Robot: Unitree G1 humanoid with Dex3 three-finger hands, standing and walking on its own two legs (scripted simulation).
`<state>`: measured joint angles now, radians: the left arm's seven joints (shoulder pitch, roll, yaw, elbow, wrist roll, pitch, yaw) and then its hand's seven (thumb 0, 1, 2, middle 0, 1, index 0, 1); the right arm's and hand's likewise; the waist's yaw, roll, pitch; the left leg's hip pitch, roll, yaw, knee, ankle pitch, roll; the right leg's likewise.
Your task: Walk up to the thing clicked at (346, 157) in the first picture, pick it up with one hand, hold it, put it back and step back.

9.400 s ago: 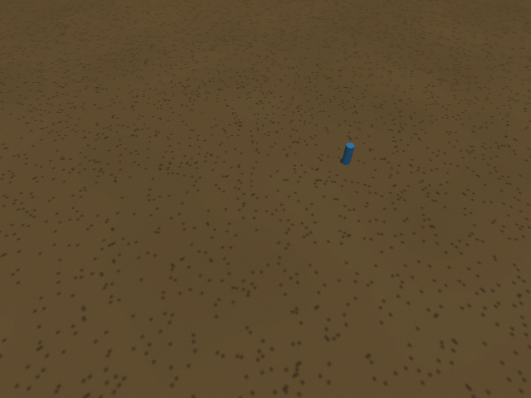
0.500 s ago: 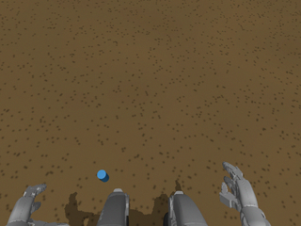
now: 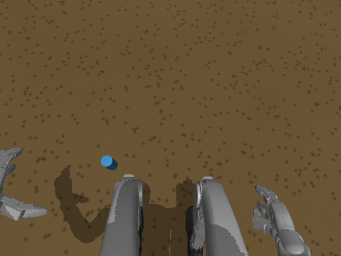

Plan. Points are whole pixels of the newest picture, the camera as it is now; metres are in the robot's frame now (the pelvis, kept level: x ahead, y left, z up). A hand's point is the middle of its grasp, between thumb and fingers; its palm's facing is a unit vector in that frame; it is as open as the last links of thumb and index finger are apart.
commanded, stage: go down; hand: left
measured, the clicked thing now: (109, 163) +0.36 +0.24 -0.48
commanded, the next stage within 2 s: none
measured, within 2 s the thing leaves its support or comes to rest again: neither
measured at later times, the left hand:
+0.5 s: hand (16, 181) +0.26 +0.40 -0.15, palm faces +0.01 -0.89 -0.45, open 16.4 cm
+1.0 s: hand (15, 177) +0.27 +0.42 -0.17, palm faces +0.06 -0.92 -0.40, open 16.6 cm
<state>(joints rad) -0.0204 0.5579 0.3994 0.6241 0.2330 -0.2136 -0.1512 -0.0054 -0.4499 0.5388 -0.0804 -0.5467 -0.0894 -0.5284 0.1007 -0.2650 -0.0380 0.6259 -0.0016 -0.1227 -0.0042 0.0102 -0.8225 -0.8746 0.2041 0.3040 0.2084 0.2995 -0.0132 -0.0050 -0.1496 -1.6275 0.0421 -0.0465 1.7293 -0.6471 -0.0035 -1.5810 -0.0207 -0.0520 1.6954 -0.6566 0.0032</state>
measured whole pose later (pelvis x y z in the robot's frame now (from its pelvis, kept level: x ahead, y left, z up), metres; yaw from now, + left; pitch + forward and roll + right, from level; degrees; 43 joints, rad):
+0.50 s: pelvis -0.03 +0.01 -0.08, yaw -3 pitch +33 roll -6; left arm -0.20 0.71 0.60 0.84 0.06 -0.44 -0.41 -0.01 -0.30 0.17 -0.02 -0.12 -0.02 -0.09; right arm 0.05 -0.30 0.01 0.68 -0.03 -0.13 0.00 0.01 -0.84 -0.88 0.20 0.30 0.21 0.30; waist -0.01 -0.03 -0.13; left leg -1.91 0.04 -0.08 2.00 -0.67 0.01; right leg -1.84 -0.01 -0.07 1.94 -0.67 0.02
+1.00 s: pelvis -0.04 +0.00 -0.13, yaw -4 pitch +31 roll -6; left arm -0.29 0.84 0.72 0.98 -0.03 -0.47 -0.57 -0.01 -0.36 0.18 -0.01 -0.14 -0.03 -0.11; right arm 0.04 -0.33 0.04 0.71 -0.05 -0.14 -0.02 0.01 -0.86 -0.89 0.21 0.30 0.21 0.30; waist -0.01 -0.05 -0.09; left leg -2.05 0.05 -0.11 2.17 -0.67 -0.01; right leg -1.98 -0.01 -0.09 2.10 -0.67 0.00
